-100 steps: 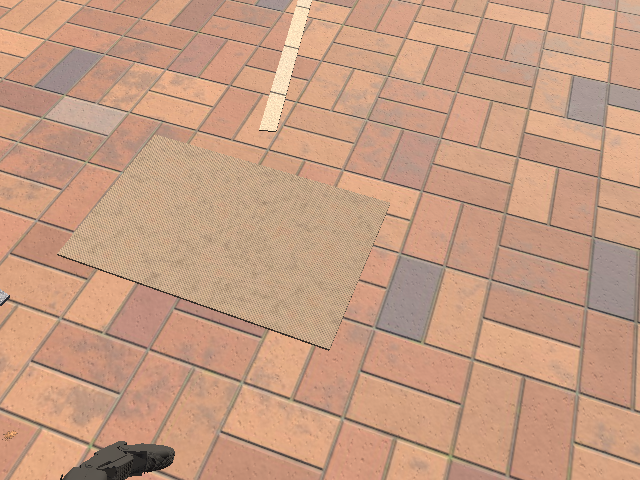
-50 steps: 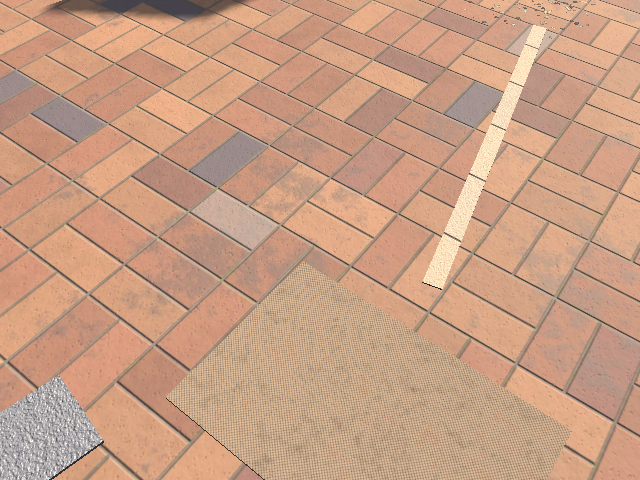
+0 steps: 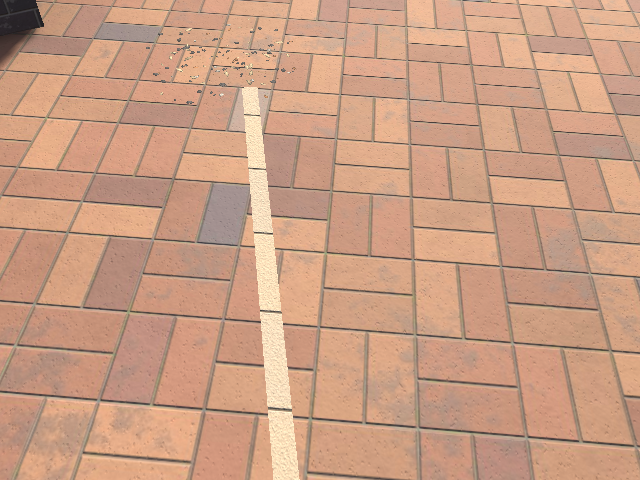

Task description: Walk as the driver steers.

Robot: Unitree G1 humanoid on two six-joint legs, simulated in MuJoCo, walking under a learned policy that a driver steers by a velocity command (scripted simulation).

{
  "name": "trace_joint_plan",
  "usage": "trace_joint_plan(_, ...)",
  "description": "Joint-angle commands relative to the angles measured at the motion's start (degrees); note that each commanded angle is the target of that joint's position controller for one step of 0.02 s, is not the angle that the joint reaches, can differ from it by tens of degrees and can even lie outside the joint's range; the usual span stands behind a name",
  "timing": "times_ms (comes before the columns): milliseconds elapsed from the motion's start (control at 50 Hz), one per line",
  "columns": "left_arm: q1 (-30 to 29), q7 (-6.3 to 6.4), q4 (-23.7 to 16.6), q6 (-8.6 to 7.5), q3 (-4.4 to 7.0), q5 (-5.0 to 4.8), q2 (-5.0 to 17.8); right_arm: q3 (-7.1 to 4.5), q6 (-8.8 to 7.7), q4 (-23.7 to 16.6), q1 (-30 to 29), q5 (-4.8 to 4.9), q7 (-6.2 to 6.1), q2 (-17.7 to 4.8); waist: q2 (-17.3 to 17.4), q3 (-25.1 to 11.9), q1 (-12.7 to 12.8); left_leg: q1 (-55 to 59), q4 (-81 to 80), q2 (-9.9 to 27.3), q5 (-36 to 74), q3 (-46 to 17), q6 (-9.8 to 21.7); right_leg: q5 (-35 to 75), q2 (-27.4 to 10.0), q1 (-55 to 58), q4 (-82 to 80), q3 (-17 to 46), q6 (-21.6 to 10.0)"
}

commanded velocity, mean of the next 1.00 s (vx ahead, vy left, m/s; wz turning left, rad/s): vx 0.12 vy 0.00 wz -0.04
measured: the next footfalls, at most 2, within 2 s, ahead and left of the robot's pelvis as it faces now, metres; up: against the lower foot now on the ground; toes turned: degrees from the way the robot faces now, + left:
right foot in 0.14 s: +0.22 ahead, -0.11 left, +0.00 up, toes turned -2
left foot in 0.52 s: +0.20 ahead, +0.09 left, +0.00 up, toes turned +0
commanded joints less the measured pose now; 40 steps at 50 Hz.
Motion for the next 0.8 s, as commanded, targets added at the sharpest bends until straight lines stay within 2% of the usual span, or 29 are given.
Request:
trace_joint_plan(20, -5.8, -0.23, -4.61, -1.1, -0.69, -0.2, 1.03, -1.57, -0.65, -2.12, -0.82, 0.2, 0.06, -7.76, 8.33, 2.52, 0.84, -4.01, -5.44, 12.76, 19.31, -6.39, 7.35, 3.15, 0.13, 4.69, -8.63, -5.06, 0.2)
trace_joint_plan(80, -4.83, 0.83, -3.96, -1.96, -0.78, -0.23, 1.27, -1.66, 0.05, -0.01, 1.25, 0.19, -0.14, -8.45, 8.86, 1.32, 1.26, 0.26, 1.44, 13.71, 35.61, -5.93, 5.71, 2.29, 2.11, 9.41, -13.51, -6.01, -1.42)
trace_joint_plan(100, -2.12, 1.22, -2.79, -2.34, -0.63, 0.02, 1.58, -1.69, 0.32, 0.36, 0.91, 0.39, -0.34, -8.65, 8.79, 0.08, 2.47, 1.41, 5.22, 13.13, 39.48, -5.59, 4.79, 2.99, 3.19, 12.9, -16.52, -6.17, -2.27)
trace_joint_plan(120, 3.71, 1.69, -0.4, -2.97, -0.28, 0.64, 2.23, -1.55, 0.63, 0.69, 0.61, 0.82, -0.54, -8.32, 7.16, -2.59, 5.09, 0.89, 12.36, 11.05, 40.82, -4.19, 3.37, 6.99, 4.45, 20.54, -21.58, -6.44, -3.35)
trace_joint_plan(140, 9.71, 2.2, 1.64, -3.66, 0.41, 1.6, 4.61, -1.02, 0.52, 0.35, 1.14, 1.15, -0.78, -6.95, 4.92, -6.99, 7.19, -4.06, 20.62, 8.7, 32.06, -2.83, 1.67, 15.84, 0.4, 31.15, -21.9, -3.23, -4.5)
trace_joint_plan(160, 16.56, 2.8, 2.22, -3.91, 1.4, 2.43, 9.5, 0.07, 0.42, -1.99, 3.31, 1.34, -1.06, -3.21, -5.28, -15.11, 8.1, -15.7, 36.7, 4.85, 2.73, 0.29, -0.34, 42.78, -16.34, 46.23, -16.64, 11.87, -8.64)
trace_joint_plan(180, 17.24, 3.18, 2.75, -2.95, 2.44, -0.84, 11.81, 0.05, 1.56, -0.2, 9.56, 2.49, -1.57, -2.44, -12.06, -22.79, 7.03, -21.68, 50.34, -1.65, -24.53, -3.4, -0.97, 57.31, -24.22, 50.44, -18.4, 23.28, -17.47)
trace_joint_plan(200, 14.68, 3.19, 2.53, -2.39, 1.94, -2.89, 8.55, -0.98, 2.83, 0.49, 5.95, 1.2, -1.98, -5.96, -3.62, -18.51, 6.6, -23.02, 52.32, 0.93, -22.94, -8.32, -0.79, 52.1, -20.19, 44.77, -20.18, 17.69, -16.6)
trace_joint_plan(220, 9.44, 3.4, 2.16, -2.35, 0.81, -2.71, 5.19, -0.67, 3.09, -0.33, 2.21, 0.8, -1.77, -4.52, -3.61, -10.74, 4.89, -25.0, 51.03, 2.21, -20.44, -8.02, -0.82, 47.34, -17.41, 38.14, -23.0, 13.21, -14.89)
trace_joint_plan(240, 6.11, 3.58, 2.13, -2.31, -0.08, -2.24, 2.41, -0.51, 3.38, -0.08, 0.6, 0.38, -1.72, -3.52, -2.13, -6.15, 3.26, -24.24, 47.87, 3.83, -17.18, -8.12, -1.14, 43.12, -14.66, 32.52, -25.74, 10.14, -12.84)
trace_joint_plan(260, 4.06, 3.93, 2.22, -2.34, -0.54, -2.28, 1.14, -0.52, 4.02, 0.28, 0.38, -0.18, -1.56, -3.23, -2.48, -3.88, 1.71, -21.25, 44.67, 4.7, -14.42, -7.94, -1.75, 40.84, -12.59, 27.62, -27.85, 7.29, -11.28)
trace_joint_plan(280, 3.03, 4.1, 2.51, -2.45, -0.83, -1.93, 0.58, -0.37, 4.75, 1.28, 1.75, -0.61, -1.39, -2.42, -2.69, -4.17, 0.58, -16.66, 42.99, 4.41, -11.95, -7.15, -2.24, 40.81, -11.08, 23.73, -28.81, 4.77, -10.43)
trace_joint_plan(340, 2.65, 3.99, 4.06, -3.24, -0.84, -1.31, 1.49, 0.02, 6.0, 2.54, 2.12, -0.35, -1.43, -0.63, -2.54, -5.84, -0.87, -10.87, 35.65, 3.45, -9.09, -6.11, -2.89, 38.23, -9.41, 20.15, -29.65, 1.27, -10.54)
trace_joint_plan(380, 3.5, 3.94, 5.41, -3.04, -0.82, -1.13, 1.75, 0.26, 6.59, 2.61, -0.86, -0.46, -1.96, -0.49, -3.48, -5.15, 0.25, -9.61, 28.98, 3.4, -7.54, -5.55, -2.9, 28.18, -8.71, 19.25, -30.35, 1.41, -10.16)
trace_joint_plan(440, 4.97, 4.0, 7.21, -1.86, -0.55, -1.06, 2.39, 0.37, 7.18, 3.21, -3.57, -0.31, -2.55, -1.12, -3.88, -3.7, 1.69, -7.2, 22.62, 3.15, -5.62, -4.87, -2.29, 7.76, -8.79, 16.85, -32.07, 4.1, -9.8)
trace_joint_plan(480, 3.88, 4.15, 7.79, -0.98, -0.55, -1.69, 2.37, 0.7, 6.85, 4.16, -3.62, -0.55, -2.73, -0.51, -1.62, -1.58, 0.52, -2.57, 13.64, 2.82, -0.2, -4.23, -1.25, -5.78, -7.64, 13.19, -31.61, 5.14, -7.77)
trace_joint_plan(500, 4.88, 4.25, 8.35, -0.75, -0.72, -1.64, 1.62, 0.75, 6.38, 4.37, -4.13, -0.9, -2.85, -1.39, 0.49, -0.22, 0.79, -0.48, 9.3, 4.61, 2.65, -6.68, -0.73, -10.38, -6.67, 11.23, -31.36, 5.72, -5.67)
trace_joint_plan(520, 5.8, 4.25, 8.68, -0.66, -0.9, -1.51, 0.68, 0.67, 5.64, 4.48, -3.72, -1.36, -3.02, -3.11, 3.03, 0.75, 1.47, 0.06, 5.82, 9.06, 3.94, -11.46, -0.05, -12.03, -4.99, 10.57, -29.43, 5.25, -3.72)
trace_joint_plan(540, 10.2, 4.08, 9.69, -0.35, -0.85, -2.21, -0.91, 0.14, 5.27, 4.85, -6.31, -0.41, -3.01, -5.88, 9.22, 2.9, 5.47, -5.89, 5.02, 11.3, 2.4, -14.86, 1.5, -9.93, -0.1, 13.32, -29.36, 1.45, -2.33)
trace_joint_plan(560, 10.24, 4.24, 11.54, 0.06, -0.89, -2.03, -0.66, 0.63, 4.96, 5.32, -7.61, 0.24, -2.59, -3.26, 9.49, 3.49, 4.55, -13.18, 2.56, 11.09, -3.2, -15.17, 1.46, -5.59, 0.54, 21.32, -28.37, 0.28, -1.69)
trace_joint_plan(580, 9.82, 4.38, 12.1, 0.18, -0.53, -1.91, 0.15, 1.03, 4.53, 5.6, -8.07, 0.31, -2.44, -1.93, 8.76, 3.76, 4.48, -15.47, 1.54, 9.66, -4.43, -14.03, 0.5, -2.54, -0.29, 25.13, -27.67, 0.95, -1.72)
trace_joint_plan(620, 9.64, 4.43, 13.11, 0.08, -0.18, -1.75, 1.05, 1.03, 4.23, 6.67, -7.75, 0.47, -2.74, -1.88, 8.12, 2.4, 4.25, -12.72, 2.06, 7.71, -1.09, -11.94, -0.29, -0.36, -1.56, 26.27, -27.62, 1.83, -2.23)
trace_joint_plan(700, 9.58, 4.79, 15.42, -0.22, -0.57, -1.85, -0.56, 1.17, 4.3, 8.5, -6.3, 0.47, -3.0, -0.92, 4.25, 2.07, 3.41, -8.23, 3.34, 7.56, 2.73, -11.23, 0.25, -0.08, -1.94, 24.25, -28.95, 1.96, -1.85)
trace_joint_plan(800, 10.03, 5.16, 17.77, 0.06, -0.77, -1.85, -1.21, 1.35, 4.39, 10.24, -5.78, 0.41, -3.18, -0.61, 3.25, 2.19, 3.26, -8.04, 3.37, 7.44, 3.57, -10.96, 0.46, 0.85, -2.09, 25.16, -29.02, 1.8, -1.63)
Velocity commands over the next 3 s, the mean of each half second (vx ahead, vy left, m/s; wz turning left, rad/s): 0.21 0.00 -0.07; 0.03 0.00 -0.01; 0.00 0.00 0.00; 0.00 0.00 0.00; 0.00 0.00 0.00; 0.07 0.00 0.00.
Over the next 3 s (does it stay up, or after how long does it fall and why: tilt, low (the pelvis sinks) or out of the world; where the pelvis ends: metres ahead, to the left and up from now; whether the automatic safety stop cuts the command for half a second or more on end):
stays up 0.21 -0.01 -0.01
